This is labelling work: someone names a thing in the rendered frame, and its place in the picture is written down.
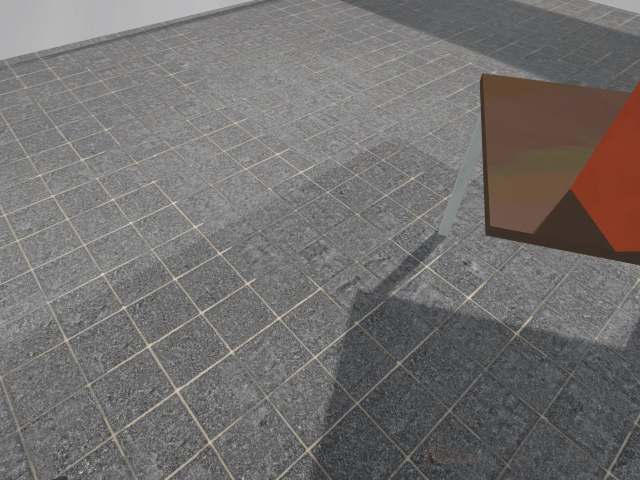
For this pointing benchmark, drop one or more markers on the table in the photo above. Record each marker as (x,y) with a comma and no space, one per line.
(536,137)

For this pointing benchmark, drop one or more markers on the carton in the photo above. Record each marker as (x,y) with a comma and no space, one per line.
(608,186)

